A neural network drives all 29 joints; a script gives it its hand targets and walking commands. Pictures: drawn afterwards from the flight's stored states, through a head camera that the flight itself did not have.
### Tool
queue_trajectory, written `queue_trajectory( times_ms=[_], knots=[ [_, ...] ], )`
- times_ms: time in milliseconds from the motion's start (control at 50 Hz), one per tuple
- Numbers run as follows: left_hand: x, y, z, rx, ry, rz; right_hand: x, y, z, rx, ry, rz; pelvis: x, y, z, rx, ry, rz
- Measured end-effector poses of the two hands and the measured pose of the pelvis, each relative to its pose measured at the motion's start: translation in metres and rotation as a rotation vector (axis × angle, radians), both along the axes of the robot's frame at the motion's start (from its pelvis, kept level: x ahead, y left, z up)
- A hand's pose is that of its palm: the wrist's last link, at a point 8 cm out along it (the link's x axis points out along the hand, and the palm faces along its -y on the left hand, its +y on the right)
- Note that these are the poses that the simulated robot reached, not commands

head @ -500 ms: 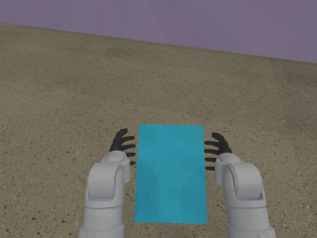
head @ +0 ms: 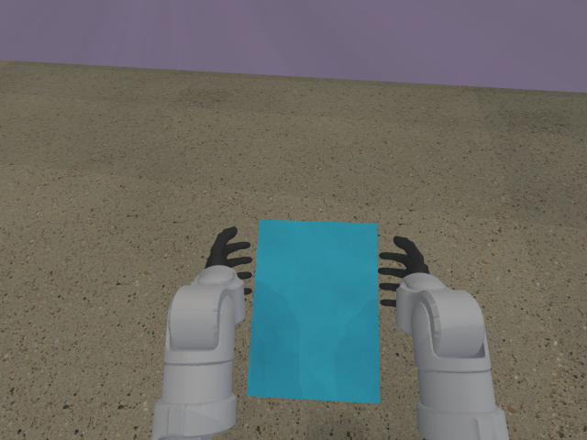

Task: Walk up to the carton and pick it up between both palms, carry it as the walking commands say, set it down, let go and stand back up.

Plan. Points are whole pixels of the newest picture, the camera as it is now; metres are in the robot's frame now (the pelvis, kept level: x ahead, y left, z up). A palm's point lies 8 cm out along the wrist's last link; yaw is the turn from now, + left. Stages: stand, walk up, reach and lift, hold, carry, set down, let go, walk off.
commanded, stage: carry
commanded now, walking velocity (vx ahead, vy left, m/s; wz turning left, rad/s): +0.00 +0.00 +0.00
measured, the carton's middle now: (314, 307) +0.33 +0.00 +0.00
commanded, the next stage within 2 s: none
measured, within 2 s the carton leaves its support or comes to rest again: neither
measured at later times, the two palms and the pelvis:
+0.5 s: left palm (230, 325) +0.25 +0.10 +0.08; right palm (431, 340) +0.24 -0.14 +0.07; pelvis -0.05 +0.00 -0.02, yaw -2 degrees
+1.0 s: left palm (212, 365) +0.20 +0.12 +0.09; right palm (442, 367) +0.19 -0.14 +0.09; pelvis -0.10 +0.00 +0.01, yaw -1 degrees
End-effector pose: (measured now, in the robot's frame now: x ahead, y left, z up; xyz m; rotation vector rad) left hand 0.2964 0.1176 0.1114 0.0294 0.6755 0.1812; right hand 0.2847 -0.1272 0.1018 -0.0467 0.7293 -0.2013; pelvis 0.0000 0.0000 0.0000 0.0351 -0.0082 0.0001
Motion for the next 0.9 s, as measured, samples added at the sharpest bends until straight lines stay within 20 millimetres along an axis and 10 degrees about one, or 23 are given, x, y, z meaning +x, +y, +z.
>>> queue_trajectory(
  times_ms=[440, 580, 900],
  knots=[
    [-0.040, -0.011, -0.012, 0.008, -0.014, -0.029, -0.046, -0.009, -0.013, -0.003, -0.028, -0.044, -0.043, 0.001, -0.020, -0.001, -0.067, -0.041],
    [-0.053, -0.011, -0.055, 0.061, 0.117, -0.026, -0.050, -0.012, -0.063, 0.082, 0.060, -0.014, -0.057, -0.006, -0.018, -0.028, -0.026, -0.011],
    [-0.082, -0.008, -0.029, -0.050, -0.059, -0.026, -0.079, -0.015, -0.021, 0.048, -0.089, -0.008, -0.092, -0.010, 0.007, -0.030, 0.056, -0.003]
  ],
)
